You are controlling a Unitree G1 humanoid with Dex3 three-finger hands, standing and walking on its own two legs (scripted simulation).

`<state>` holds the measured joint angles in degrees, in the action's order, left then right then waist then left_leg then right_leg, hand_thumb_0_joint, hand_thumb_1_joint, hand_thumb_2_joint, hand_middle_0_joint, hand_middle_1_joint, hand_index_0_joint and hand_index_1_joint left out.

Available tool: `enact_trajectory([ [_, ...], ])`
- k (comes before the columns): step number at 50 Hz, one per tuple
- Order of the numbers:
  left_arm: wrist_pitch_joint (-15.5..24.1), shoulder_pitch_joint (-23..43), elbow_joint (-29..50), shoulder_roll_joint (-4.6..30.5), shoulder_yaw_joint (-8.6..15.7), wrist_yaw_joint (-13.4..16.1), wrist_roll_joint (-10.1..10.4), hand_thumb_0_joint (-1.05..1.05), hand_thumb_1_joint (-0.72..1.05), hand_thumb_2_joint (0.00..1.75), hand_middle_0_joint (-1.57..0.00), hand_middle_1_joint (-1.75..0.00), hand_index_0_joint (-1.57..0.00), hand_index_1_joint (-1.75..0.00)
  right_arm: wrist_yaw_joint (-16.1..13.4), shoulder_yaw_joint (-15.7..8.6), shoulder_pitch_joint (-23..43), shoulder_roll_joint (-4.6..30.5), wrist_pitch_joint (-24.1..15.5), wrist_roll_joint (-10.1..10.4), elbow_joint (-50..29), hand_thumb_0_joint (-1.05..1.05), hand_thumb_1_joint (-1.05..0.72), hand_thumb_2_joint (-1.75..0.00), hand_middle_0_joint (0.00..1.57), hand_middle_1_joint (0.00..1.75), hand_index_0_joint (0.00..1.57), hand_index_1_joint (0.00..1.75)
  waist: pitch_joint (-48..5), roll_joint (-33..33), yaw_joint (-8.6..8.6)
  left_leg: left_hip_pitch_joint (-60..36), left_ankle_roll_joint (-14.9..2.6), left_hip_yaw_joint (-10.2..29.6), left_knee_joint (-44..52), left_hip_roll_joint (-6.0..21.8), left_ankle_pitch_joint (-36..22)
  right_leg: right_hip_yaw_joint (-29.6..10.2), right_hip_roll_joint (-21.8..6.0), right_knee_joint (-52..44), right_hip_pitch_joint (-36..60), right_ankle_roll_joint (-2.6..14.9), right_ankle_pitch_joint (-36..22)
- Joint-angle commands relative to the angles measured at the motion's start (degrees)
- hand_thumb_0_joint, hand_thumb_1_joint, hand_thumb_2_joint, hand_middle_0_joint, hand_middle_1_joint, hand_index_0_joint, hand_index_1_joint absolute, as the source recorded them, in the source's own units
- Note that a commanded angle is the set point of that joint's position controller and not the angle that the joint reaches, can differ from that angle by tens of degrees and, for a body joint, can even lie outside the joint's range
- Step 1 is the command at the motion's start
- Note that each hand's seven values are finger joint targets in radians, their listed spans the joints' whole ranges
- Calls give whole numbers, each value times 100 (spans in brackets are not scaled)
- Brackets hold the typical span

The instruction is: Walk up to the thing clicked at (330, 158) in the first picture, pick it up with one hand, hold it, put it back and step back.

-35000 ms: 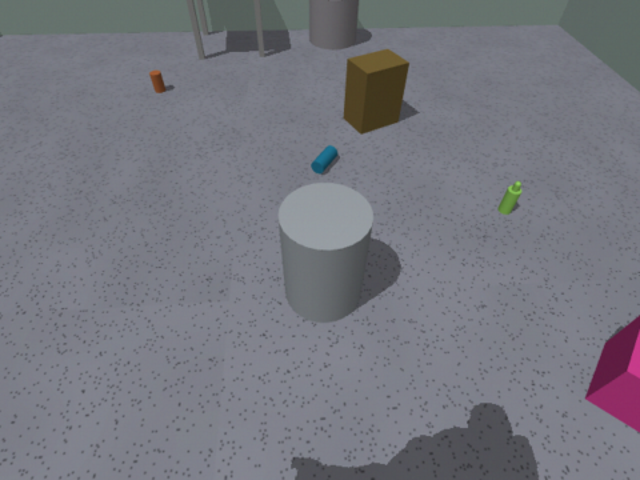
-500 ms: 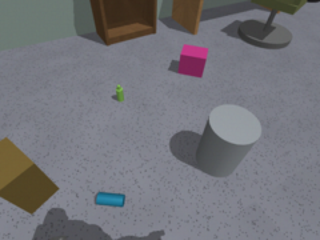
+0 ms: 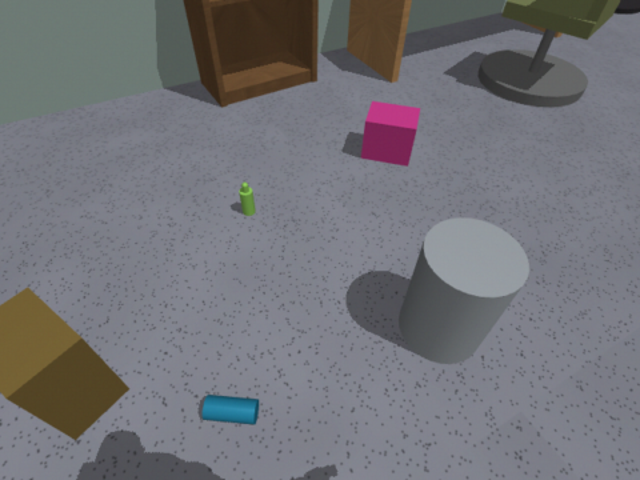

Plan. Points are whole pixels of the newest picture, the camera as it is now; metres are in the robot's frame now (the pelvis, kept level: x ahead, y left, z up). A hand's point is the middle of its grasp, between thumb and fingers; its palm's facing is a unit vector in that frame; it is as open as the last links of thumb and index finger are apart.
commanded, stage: walk up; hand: left
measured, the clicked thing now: (231, 409) +0.45 +0.27 -0.75
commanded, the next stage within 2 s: stand in 0.50 s
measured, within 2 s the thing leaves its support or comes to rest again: neither
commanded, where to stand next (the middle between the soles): +0.03 +0.00 m, yaw +0 degrees
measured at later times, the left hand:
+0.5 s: hand out of the picture +0.07 +0.26 -0.16, palm faces +0.00 -0.94 -0.34, open 7.3 cm
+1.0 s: hand out of the picture +0.07 +0.26 -0.16, palm faces -0.02 -0.94 -0.34, open 7.3 cm
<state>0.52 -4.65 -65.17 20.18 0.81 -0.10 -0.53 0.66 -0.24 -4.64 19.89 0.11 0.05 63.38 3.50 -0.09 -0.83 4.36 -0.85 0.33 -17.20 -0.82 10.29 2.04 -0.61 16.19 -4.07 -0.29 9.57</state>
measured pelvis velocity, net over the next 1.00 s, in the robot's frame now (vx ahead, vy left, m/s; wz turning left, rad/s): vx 0.01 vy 0.01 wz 0.00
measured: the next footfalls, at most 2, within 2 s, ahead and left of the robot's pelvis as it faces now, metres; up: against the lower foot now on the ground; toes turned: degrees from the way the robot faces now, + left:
none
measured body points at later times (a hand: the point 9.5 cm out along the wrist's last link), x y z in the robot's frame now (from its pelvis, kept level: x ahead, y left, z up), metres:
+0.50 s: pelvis -0.01 +0.01 +0.00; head +0.01 +0.02 +0.45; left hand +0.07 +0.31 -0.14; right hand +0.07 -0.29 -0.13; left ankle -0.01 +0.11 -0.75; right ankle -0.01 -0.12 -0.75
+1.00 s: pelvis +0.01 +0.01 +0.00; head +0.02 +0.01 +0.45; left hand +0.08 +0.31 -0.14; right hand +0.09 -0.29 -0.13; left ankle -0.01 +0.11 -0.75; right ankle -0.01 -0.12 -0.75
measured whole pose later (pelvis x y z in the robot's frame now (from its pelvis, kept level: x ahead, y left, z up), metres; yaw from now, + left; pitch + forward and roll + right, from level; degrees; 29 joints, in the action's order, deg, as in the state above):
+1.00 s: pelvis +0.01 +0.01 +0.00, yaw +0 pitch -2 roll +0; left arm 0.4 -7.1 -64.6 19.9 -0.3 0.0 -0.7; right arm 0.1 0.5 -6.3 20.3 -1.1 -0.2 64.6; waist 2.5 0.2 -0.1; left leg 4.8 -1.7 0.3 -17.0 -2.0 10.7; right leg 2.0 -1.8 16.8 -4.8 -1.2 10.5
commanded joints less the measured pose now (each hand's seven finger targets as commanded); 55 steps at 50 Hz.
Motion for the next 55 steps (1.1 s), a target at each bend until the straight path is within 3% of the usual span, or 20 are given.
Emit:
enact_trajectory([
  [1,162,328,349,1232,236,59,1,0,90,90,-20,-30,-20,-30,-83,-255,238,1196,-141,-23,-310,0,-90,-90,20,30,20,30,-594,-40,33,15,-80,591,264,788,-937,-589,-723,-179,194,125,-810],
  [11,128,226,296,1165,229,57,-4,0,90,90,-20,-30,-20,-30,-93,-282,117,1192,-158,-42,-246,0,-90,-90,20,30,20,30,-494,-116,56,237,-102,693,383,806,-645,-535,-663,-142,146,123,-470],
  [22,120,195,327,1172,213,58,-5,0,90,90,-20,-30,-20,-30,-98,-294,55,1209,-168,-47,-259,0,-90,-90,20,30,20,30,-481,-74,58,344,-117,720,368,773,-735,-519,-684,-66,172,112,-630],
  [25,119,57,284,1140,167,72,-24,0,90,90,-20,-30,-20,-30,-117,-253,0,1196,-189,-75,-220,0,-90,-90,20,30,20,30,-549,-46,62,200,-85,718,369,823,-663,-567,-767,-147,68,125,-280],
  [29,119,59,305,1132,146,58,-28,0,90,90,-20,-30,-20,-30,-121,-226,11,1227,-219,-68,-186,0,-90,-90,20,30,20,30,-319,-70,77,309,-61,729,397,793,-567,-584,-766,-169,-57,134,-278],
  [33,138,0,345,1140,128,57,-15,0,90,90,-20,-30,-20,-30,-113,-222,75,1273,-244,-64,-205,0,-90,-90,20,30,20,30,-469,-22,34,165,-78,737,321,832,-981,-582,-780,-131,-5,133,-464],
  [43,149,-29,383,1197,123,73,2,0,90,90,-20,-30,-20,-30,-122,-171,13,1250,-250,-47,-175,0,-90,-90,20,30,20,30,-575,4,81,43,-61,665,222,831,-1392,-566,-801,-69,88,134,-912],
  [55,128,-38,386,1179,117,89,-8,0,90,90,-20,-30,-20,-30,-144,-165,20,1289,-228,-48,-184,0,-90,-90,20,30,20,30,-565,-30,79,92,-51,649,183,834,-1473,-527,-807,-59,199,127,-1028],
])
